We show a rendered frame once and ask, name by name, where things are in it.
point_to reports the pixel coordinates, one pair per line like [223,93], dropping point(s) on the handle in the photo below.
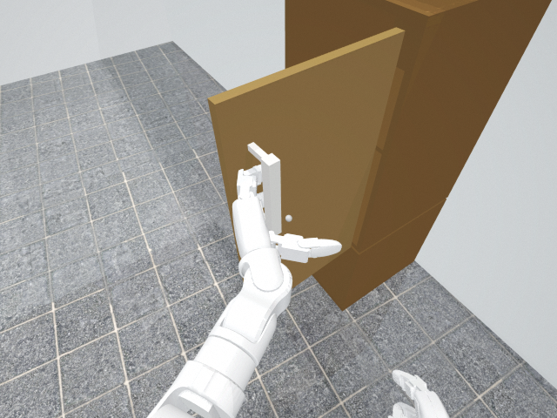
[270,167]

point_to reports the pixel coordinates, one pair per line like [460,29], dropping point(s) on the robot left hand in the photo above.
[252,232]

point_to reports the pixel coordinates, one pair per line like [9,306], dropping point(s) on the cupboard door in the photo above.
[322,119]

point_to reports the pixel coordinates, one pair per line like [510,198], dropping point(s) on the robot left forearm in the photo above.
[213,384]

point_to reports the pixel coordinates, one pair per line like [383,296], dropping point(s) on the robot right hand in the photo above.
[427,403]

